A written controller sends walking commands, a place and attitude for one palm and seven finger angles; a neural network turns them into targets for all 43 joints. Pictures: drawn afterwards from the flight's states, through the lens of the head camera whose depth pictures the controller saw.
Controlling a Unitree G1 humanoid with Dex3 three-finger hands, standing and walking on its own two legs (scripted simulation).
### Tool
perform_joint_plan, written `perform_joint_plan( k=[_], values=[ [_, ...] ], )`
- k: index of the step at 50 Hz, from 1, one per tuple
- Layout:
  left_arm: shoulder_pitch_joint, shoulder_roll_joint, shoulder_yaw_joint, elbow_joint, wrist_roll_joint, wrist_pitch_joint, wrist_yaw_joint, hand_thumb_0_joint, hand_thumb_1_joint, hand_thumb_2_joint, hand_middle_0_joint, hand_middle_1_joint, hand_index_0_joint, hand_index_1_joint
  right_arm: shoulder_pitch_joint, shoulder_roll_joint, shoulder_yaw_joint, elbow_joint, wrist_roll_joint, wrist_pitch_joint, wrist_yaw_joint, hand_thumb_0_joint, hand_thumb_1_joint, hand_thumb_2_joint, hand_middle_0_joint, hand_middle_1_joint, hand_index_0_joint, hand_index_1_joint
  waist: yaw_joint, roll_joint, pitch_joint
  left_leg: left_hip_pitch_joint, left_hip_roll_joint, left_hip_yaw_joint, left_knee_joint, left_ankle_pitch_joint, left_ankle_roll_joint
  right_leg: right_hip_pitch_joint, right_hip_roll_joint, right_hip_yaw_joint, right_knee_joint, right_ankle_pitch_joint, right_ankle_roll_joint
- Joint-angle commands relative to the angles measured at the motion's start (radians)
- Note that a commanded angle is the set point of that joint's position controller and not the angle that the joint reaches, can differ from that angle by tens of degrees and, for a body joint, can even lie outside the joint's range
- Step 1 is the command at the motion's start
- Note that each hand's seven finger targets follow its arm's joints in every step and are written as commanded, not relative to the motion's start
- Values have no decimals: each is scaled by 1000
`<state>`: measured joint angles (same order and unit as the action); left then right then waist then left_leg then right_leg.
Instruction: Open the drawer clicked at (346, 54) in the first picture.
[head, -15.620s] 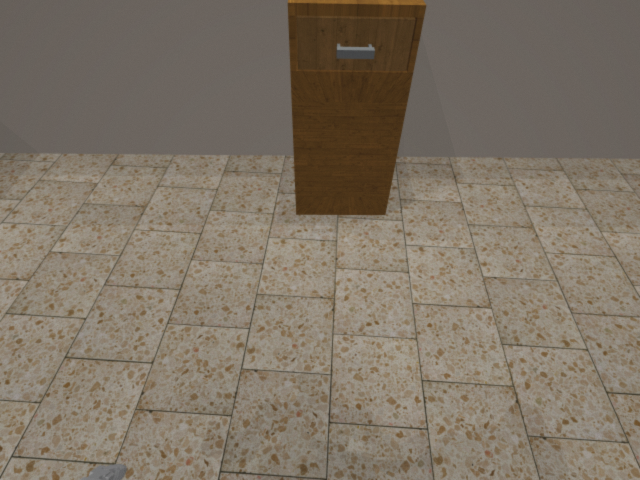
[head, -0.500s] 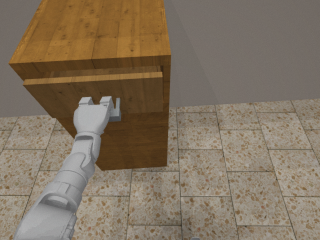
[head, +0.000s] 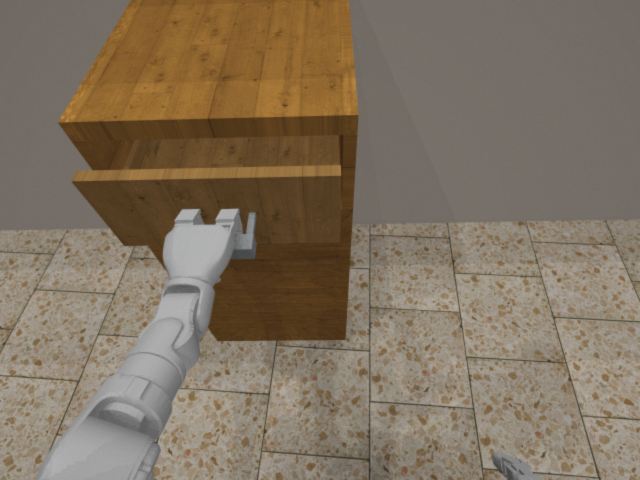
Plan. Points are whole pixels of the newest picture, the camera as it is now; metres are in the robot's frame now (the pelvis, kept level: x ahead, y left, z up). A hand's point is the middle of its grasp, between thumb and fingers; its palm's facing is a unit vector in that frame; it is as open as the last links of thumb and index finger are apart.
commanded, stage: pull the drawer open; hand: left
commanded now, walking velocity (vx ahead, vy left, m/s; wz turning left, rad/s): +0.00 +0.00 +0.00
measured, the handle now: (216, 233) +0.44 +0.17 +0.01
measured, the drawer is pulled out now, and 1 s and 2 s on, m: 0.08 0.17 0.29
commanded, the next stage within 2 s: none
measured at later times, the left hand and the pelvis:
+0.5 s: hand (211, 269) +0.40 +0.17 -0.02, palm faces -0.03 -0.01 -1.00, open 5.8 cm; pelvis -0.03 +0.00 -0.01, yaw -1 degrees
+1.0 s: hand (203, 331) +0.30 +0.17 -0.01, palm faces +0.01 -0.11 -0.99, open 5.9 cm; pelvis +0.01 +0.01 +0.00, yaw -1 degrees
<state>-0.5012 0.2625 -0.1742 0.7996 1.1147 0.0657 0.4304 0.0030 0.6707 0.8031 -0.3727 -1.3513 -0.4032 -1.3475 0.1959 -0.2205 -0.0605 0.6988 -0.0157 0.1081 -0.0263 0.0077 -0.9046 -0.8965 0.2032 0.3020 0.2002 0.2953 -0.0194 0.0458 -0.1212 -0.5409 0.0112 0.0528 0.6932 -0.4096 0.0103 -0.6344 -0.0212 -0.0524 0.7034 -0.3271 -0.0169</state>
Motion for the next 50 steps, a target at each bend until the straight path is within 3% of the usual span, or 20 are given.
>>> perform_joint_plan(
  k=[1,2,6,9,12,15,17,18,21,22,24,25,27,35,37,39,43,46,49,50],
  values=[
    [-407,177,93,-145,-6,-30,51,0,900,900,-400,-1350,-400,-1350,79,-130,-44,-77,-5,-35,-12,0,-900,-900,200,300,200,300,-28,-64,-376,90,-43,-6,-25,463,13,300,35,26,-30,476,-19],
    [-417,204,112,-135,-2,-41,56,0,900,900,-400,-1350,-400,-1350,81,-133,-42,-76,-4,-39,-13,0,-900,-900,200,300,200,300,-24,-66,-373,75,-44,-7,-27,436,15,295,36,30,-30,452,-20],
    [-463,202,110,-122,12,-66,78,0,900,900,-400,-1350,-400,-1350,96,-132,-48,-68,-8,-51,-10,0,-900,-900,200,300,200,300,-32,-36,-397,62,-45,-7,-18,398,16,271,36,35,-25,408,-22],
    [-482,188,104,-87,11,-73,88,0,900,900,-400,-1350,-400,-1350,104,-136,-51,-61,-10,-60,-7,0,-900,-900,200,300,200,300,-40,-53,-394,43,-44,-11,-19,366,17,255,39,35,-28,369,-23],
    [-501,227,127,-67,10,-74,99,0,900,900,-400,-1350,-400,-1350,113,-142,-52,-53,-7,-65,-7,0,-900,-900,200,300,200,300,-41,-63,-400,16,-48,-4,-22,316,21,265,35,45,-35,338,-18],
    [-525,205,107,-60,7,-77,104,0,900,900,-400,-1350,-400,-1350,121,-142,-54,-48,-6,-71,-5,0,-900,-900,200,300,200,300,-50,-49,-403,17,-46,-10,-23,301,22,246,38,42,-35,311,-20],
    [-531,208,105,-40,2,-72,105,0,900,900,-400,-1350,-400,-1350,120,-147,-52,-45,-5,-74,-5,0,-900,-900,200,300,200,300,-53,-39,-383,7,-47,-6,-27,274,22,232,38,45,-44,283,-19],
    [-534,237,129,-34,3,-71,107,0,900,900,-400,-1350,-400,-1350,127,-148,-54,-40,-4,-75,-5,0,-900,-900,200,300,200,300,-46,-58,-396,1,-46,-7,-29,269,23,244,38,47,-42,277,-19],
    [-553,238,126,-37,1,-75,106,0,900,900,-400,-1350,-400,-1350,130,-149,-55,-38,-5,-77,-6,0,-900,-900,200,300,200,300,-52,-35,-406,12,-46,-7,-26,277,24,241,38,49,-43,286,-19],
    [-493,242,139,-27,-1,-74,105,0,900,900,-400,-1350,-400,-1350,127,-148,-54,-45,-5,-77,-4,0,-900,-900,200,300,200,300,-29,-36,-415,6,-48,-5,-32,278,22,258,39,49,-41,283,-21],
    [-418,207,128,-43,-11,-75,96,0,900,900,-400,-1350,-400,-1350,117,-145,-54,-63,-1,-76,0,0,-900,-900,200,300,200,300,-13,-36,-419,18,-47,-7,-41,305,19,275,42,41,-40,304,-26],
    [-384,162,93,-42,-17,-75,90,0,900,900,-400,-1350,-400,-1350,112,-140,-54,-69,2,-77,1,0,-900,-900,200,300,200,300,-16,-49,-394,19,-44,-3,-44,302,20,268,43,39,-45,301,-24],
    [-309,158,99,-95,-23,-77,85,0,900,900,-400,-1350,-400,-1350,101,-143,-57,-85,5,-79,4,0,-900,-900,200,300,200,300,4,-48,-413,47,-38,-4,-48,336,19,277,47,36,-43,321,-27],
    [34,84,61,-391,-42,-9,75,0,900,900,-400,-1350,-400,-1350,33,-141,-54,-148,18,-70,30,0,-900,-900,200,300,200,300,42,-48,-384,138,-15,-13,-56,522,13,301,50,20,-39,410,-28],
    [115,54,34,-471,-45,20,71,0,900,900,-400,-1350,-400,-1350,4,-141,-49,-162,19,-67,37,0,-900,-900,200,300,200,300,40,-50,-350,162,-9,-15,-55,556,12,292,50,16,-45,427,-26],
    [181,75,49,-544,-41,49,66,0,900,900,-400,-1350,-400,-1350,-20,-143,-46,-175,21,-59,40,0,-900,-900,200,300,200,300,48,-56,-351,181,-5,-24,-55,597,7,307,50,15,-38,440,-28],
    [291,20,-15,-669,-28,95,52,0,900,900,-400,-1350,-400,-1350,-63,-130,-36,-197,17,-52,51,0,-900,-900,200,300,200,300,52,-38,-320,226,3,-35,-45,663,1,292,48,5,-30,462,-26],
    [406,47,10,-732,-20,99,42,0,900,900,-400,-1350,-400,-1350,-96,-120,-26,-212,11,-53,52,0,-900,-900,200,300,200,300,71,-61,-309,236,-2,-32,-37,689,0,318,46,8,-22,507,-25],
    [477,23,-22,-808,-13,86,35,0,900,900,-400,-1350,-400,-1350,-127,-109,-16,-228,6,-57,59,0,-900,-900,200,300,200,300,77,-51,-294,242,-6,-36,-28,702,-2,324,46,12,-12,523,-27],
    [317,38,-27,-773,3,87,40,0,900,900,-400,-1350,-400,-1350,-130,-114,-12,-198,2,-50,50,0,-900,-900,200,300,200,300,39,-48,-244,234,-8,-38,-27,633,-5,273,46,10,-22,485,-24]
  ],
)
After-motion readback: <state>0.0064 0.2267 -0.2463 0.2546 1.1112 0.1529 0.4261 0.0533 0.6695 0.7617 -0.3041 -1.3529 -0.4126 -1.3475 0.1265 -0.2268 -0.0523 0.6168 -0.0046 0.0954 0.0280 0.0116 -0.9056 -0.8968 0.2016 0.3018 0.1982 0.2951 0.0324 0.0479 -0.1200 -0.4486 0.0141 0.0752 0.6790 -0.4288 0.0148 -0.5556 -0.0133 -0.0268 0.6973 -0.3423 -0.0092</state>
